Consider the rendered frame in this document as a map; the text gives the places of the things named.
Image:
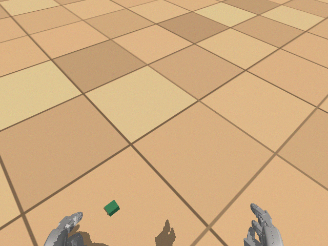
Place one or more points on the small box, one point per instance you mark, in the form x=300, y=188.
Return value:
x=112, y=207

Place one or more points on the left robot hand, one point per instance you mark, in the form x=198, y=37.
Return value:
x=59, y=236

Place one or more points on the right robot hand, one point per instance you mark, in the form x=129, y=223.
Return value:
x=268, y=234

